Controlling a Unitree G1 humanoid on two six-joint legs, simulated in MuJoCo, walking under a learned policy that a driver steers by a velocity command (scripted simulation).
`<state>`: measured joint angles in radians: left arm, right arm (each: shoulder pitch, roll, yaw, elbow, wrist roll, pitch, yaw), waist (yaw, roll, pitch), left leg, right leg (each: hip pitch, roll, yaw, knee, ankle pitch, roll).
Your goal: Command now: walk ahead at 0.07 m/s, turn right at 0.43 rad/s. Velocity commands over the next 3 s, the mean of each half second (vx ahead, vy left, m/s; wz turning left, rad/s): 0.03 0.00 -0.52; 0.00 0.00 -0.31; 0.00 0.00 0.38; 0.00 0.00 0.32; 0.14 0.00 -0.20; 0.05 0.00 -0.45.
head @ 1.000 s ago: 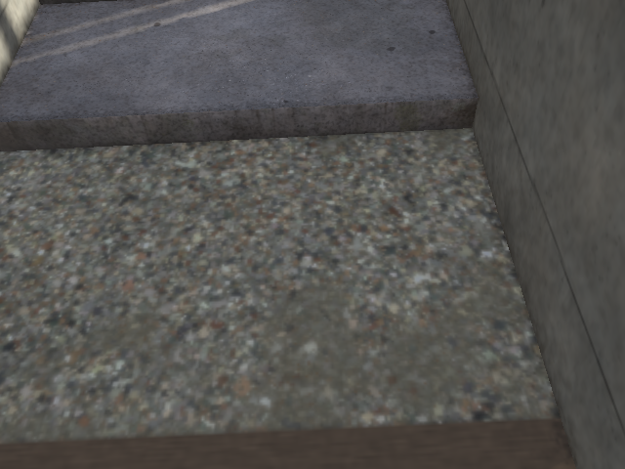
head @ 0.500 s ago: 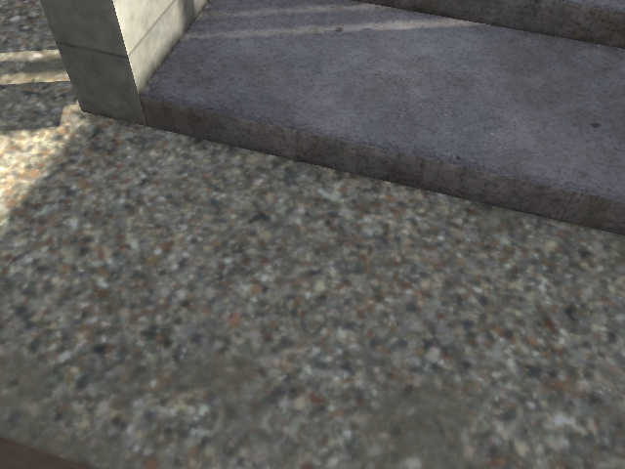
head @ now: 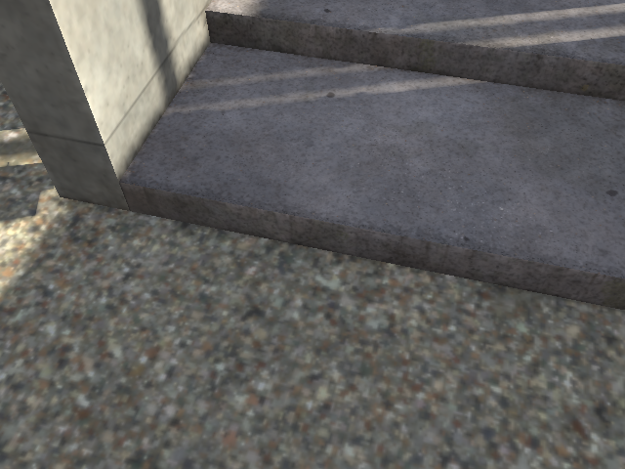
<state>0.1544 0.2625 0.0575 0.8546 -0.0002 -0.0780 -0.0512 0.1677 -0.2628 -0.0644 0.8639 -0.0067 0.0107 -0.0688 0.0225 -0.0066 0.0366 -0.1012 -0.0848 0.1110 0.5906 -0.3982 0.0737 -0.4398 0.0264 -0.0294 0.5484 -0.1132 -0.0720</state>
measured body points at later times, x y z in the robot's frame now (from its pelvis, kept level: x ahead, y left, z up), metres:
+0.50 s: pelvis +0.07 +0.05 +0.02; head +0.11 +0.06 +0.46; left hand +0.31 +0.28 -0.09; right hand +0.10 -0.26 -0.08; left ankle +0.12 +0.16 -0.72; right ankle +0.06 -0.07 -0.67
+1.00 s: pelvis +0.07 +0.02 +0.02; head +0.08 -0.01 +0.47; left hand +0.34 +0.15 -0.07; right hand +0.02 -0.28 -0.11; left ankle +0.12 +0.16 -0.68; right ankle +0.01 -0.07 -0.72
